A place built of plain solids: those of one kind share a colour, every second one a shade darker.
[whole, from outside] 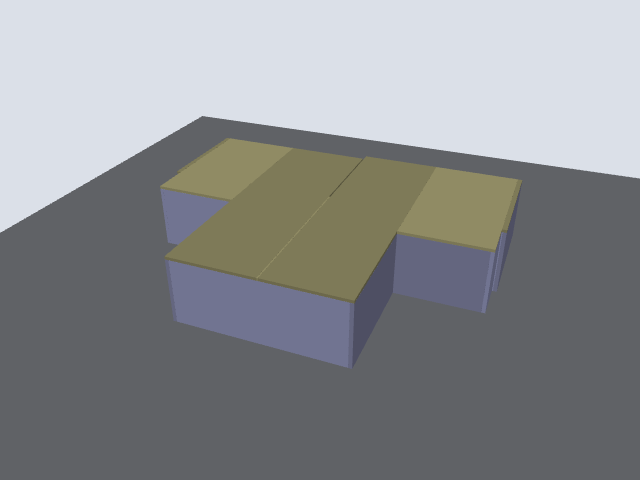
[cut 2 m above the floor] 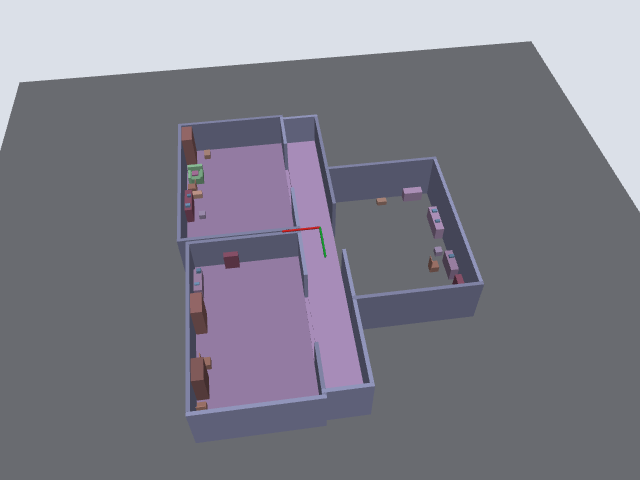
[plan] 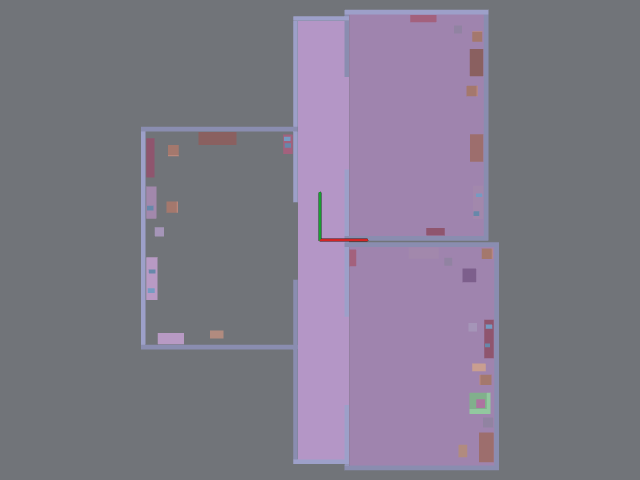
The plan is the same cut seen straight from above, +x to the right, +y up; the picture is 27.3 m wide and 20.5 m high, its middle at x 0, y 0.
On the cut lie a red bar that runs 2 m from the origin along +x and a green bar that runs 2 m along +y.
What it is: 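A storey of a split-level house; a hall and three lower rooms open beside it; the rooms' floors lie 0.92 m, 0.182 m and not at all below the hall's; a bare drop, one riser, a flush line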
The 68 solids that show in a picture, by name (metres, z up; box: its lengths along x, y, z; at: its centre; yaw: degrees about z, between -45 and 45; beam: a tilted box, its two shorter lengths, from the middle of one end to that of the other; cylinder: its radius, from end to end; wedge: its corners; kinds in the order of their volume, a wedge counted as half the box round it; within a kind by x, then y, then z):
{
 "floor_1": {"box": [1.99, 18.73, 0.97], "at": [0.05, -0.01, 0.44]},
 "floor_2": {"box": [0.2, 3.77, 0.79], "at": [1.14, -5.16, 0.34]},
 "floor_3": {"box": [0.2, 3.95, 0.97], "at": [1.14, 4.99, 0.44]},
 "floor_4": {"box": [5.75, 9.46, 0.97], "at": [4.12, 4.9, 0.44]},
 "floor_5": {"box": [6.2, 9.33, 0.79], "at": [4.34, -4.96, 0.34]},
 "wall_1": {"box": [0.2, 9.11, 3.68], "at": [-7.55, 0.08, 1.79]},
 "wall_2": {"box": [6.7, 0.2, 3.68], "at": [-4.29, -4.58, 1.79]},
 "wall_3": {"box": [6.7, 0.2, 3.68], "at": [-4.29, 4.73, 1.79]},
 "wall_4": {"box": [0.2, 4.7, 3.68], "at": [-1.04, -7.02, 1.79]},
 "wall_5": {"box": [0.2, 2.78, 3.68], "at": [-1.04, -3.09, 1.79]},
 "wall_6": {"box": [0.2, 3.02, 3.68], "at": [-1.04, 3.12, 1.79]},
 "wall_7": {"box": [0.2, 4.52, 3.68], "at": [-1.04, 7.1, 1.79]},
 "wall_8": {"box": [2.39, 0.2, 3.68], "at": [0.05, -9.47, 1.79]},
 "wall_9": {"box": [2.39, 0.2, 3.68], "at": [0.05, 9.46, 1.79]},
 "wall_10": {"box": [0.2, 0.06, 3.68], "at": [1.14, -9.6, 1.79]},
 "wall_11": {"box": [0.2, 2.32, 3.68], "at": [1.14, -8.21, 1.79]},
 "wall_12": {"box": [0.2, 2.98, 3.68], "at": [1.14, -1.79, 1.79]},
 "wall_13": {"box": [0.2, 2.84, 3.68], "at": [1.14, 1.59, 1.79]},
 "wall_14": {"box": [0.2, 2.39, 3.68], "at": [1.14, 8.16, 1.79]},
 "wall_15": {"box": [6.15, 0.2, 3.68], "at": [4.12, 0.07, 1.79]},
 "wall_16": {"box": [6.15, 0.2, 3.68], "at": [4.12, 9.73, 1.79]},
 "wall_17": {"box": [6.6, 0.2, 3.68], "at": [4.34, -9.73, 1.79]},
 "wall_18": {"box": [6.6, 0.2, 3.68], "at": [4.34, -0.2, 1.79]},
 "wall_19": {"box": [0.2, 9.46, 3.68], "at": [7.1, 4.9, 1.79]},
 "wall_20": {"box": [0.2, 9.33, 3.68], "at": [7.54, -4.96, 1.79]},
 "roof_1": {"box": [8.89, 0.07, 0.16], "at": [-3.2, -0.06, 3.71]},
 "roof_2": {"box": [14.84, 4.86, 0.16], "at": [-0.23, 2.4, 3.71]},
 "roof_3": {"box": [15.29, 4.58, 0.16], "at": [0.0, -2.39, 3.71]},
 "roof_4": {"box": [8.34, 4.72, 0.16], "at": [3.03, 7.2, 3.71]},
 "roof_5": {"box": [8.79, 4.9, 0.16], "at": [3.25, -7.12, 3.71]},
 "roof_6": {"box": [6.15, 0.27, 0.16], "at": [4.12, 9.7, 3.71]},
 "roof_7": {"box": [6.6, 0.26, 0.16], "at": [4.34, -9.7, 3.71]},
 "wardrobe_1": {"box": [1.62, 0.56, 1.98], "at": [-4.38, 4.33, 0.94]},
 "wardrobe_2": {"box": [0.57, 1.18, 1.97], "at": [6.69, 3.93, 1.91]},
 "wardrobe_3": {"box": [0.58, 1.17, 1.94], "at": [6.69, 7.58, 1.89]},
 "wardrobe_4": {"box": [0.63, 1.27, 2.18], "at": [7.11, -8.85, 1.83]},
 "sideboard_1": {"box": [0.45, 1.38, 0.95], "at": [-7.2, 1.6, 0.42]},
 "sideboard_2": {"box": [0.49, 1.82, 0.9], "at": [-7.18, -1.65, 0.4]},
 "sideboard_3": {"box": [1.13, 0.49, 0.75], "at": [-6.37, -4.21, 0.33]},
 "sideboard_4": {"box": [1.28, 0.48, 0.85], "at": [4.43, -0.56, 1.16]},
 "sideboard_5": {"box": [0.44, 1.43, 0.76], "at": [6.75, 1.61, 1.3]},
 "case_1": {"box": [0.36, 1.67, 1.03], "at": [-7.25, 3.51, 0.47]},
 "case_2": {"box": [0.41, 0.84, 1.06], "at": [-1.37, 4.09, 0.48]},
 "case_3": {"box": [0.29, 0.72, 0.91], "at": [1.41, -0.76, 1.2]},
 "case_4": {"box": [1.11, 0.32, 1.03], "at": [4.42, 9.45, 1.44]},
 "case_5": {"box": [0.79, 0.32, 1.03], "at": [4.93, 0.35, 1.44]},
 "case_6": {"box": [0.41, 1.64, 1.04], "at": [7.22, -4.23, 1.26]},
 "chair_1": {"box": [0.44, 0.48, 0.46], "at": [-6.33, 1.4, 0.18]},
 "chair_2": {"box": [0.46, 0.43, 0.46], "at": [-6.26, 3.84, 0.18]},
 "chair_3": {"box": [0.048, 0.48, 0.98], "at": [-6.09, 1.4, 0.44]},
 "chair_4": {"box": [0.44, 0.45, 0.43], "at": [6.47, 6.37, 1.14]},
 "chair_5": {"box": [0.43, 0.41, 0.43], "at": [6.71, 8.68, 1.14]},
 "chair_6": {"box": [0.47, 0.44, 0.42], "at": [7.09, -5.97, 0.95]},
 "chair_7": {"box": [0.43, 0.45, 0.45], "at": [7.12, -0.59, 0.97]},
 "armchair_1": {"box": [0.16, 0.69, 0.6], "at": [6.46, -6.87, 1.04]},
 "armchair_2": {"box": [0.9, 0.22, 0.85], "at": [6.83, -7.32, 1.17]},
 "armchair_3": {"box": [0.57, 0.69, 0.45], "at": [6.83, -6.87, 0.97]},
 "armchair_4": {"box": [0.16, 0.69, 0.6], "at": [7.2, -6.87, 1.04]},
 "basket_1": {"box": [0.4, 0.4, 0.42], "at": [-6.86, 0.35, 0.16]},
 "basket_2": {"box": [0.35, 0.35, 0.39], "at": [5.48, -0.93, 0.93]},
 "basket_3": {"box": [0.35, 0.35, 0.32], "at": [5.89, 8.99, 1.08]},
 "basket_4": {"box": [0.37, 0.36, 0.33], "at": [6.52, -3.73, 0.9]},
 "basket_5": {"box": [0.44, 0.44, 0.33], "at": [7.18, -7.79, 0.9]},
 "toybox_1": {"box": [0.58, 0.34, 0.35], "at": [-4.41, -4.04, 0.13]},
 "toybox_2": {"box": [0.38, 0.53, 0.33], "at": [6.11, -9.01, 0.91]},
 "toybox_3": {"box": [0.59, 0.33, 0.35], "at": [6.79, -5.44, 0.92]},
 "pouf_1": {"box": [0.59, 0.59, 0.42], "at": [6.38, -1.51, 0.95]},
 "cushion_1": {"box": [0.38, 0.38, 0.1], "at": [6.86, -6.99, 1.24]}
}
